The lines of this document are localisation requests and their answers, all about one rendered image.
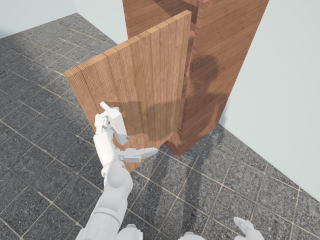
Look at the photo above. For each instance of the robot shin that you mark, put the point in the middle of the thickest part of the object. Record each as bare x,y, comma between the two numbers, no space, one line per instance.
189,233
131,226

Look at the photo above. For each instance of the right robot shin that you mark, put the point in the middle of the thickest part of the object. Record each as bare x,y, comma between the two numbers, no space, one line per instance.
189,233

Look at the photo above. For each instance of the handle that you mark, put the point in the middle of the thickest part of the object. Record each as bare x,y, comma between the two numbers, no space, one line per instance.
117,123

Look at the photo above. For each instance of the robot left forearm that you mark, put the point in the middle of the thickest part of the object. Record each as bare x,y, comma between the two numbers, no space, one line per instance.
109,212

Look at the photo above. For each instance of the left robot hand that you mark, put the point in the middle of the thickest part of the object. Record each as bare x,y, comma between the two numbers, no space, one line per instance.
105,147

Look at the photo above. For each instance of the cupboard door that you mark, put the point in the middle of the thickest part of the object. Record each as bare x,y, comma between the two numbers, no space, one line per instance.
142,76

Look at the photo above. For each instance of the left robot shin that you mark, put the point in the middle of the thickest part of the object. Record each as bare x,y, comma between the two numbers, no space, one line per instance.
131,226

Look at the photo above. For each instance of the right robot hand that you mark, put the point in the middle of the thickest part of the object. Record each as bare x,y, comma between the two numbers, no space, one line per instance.
248,229

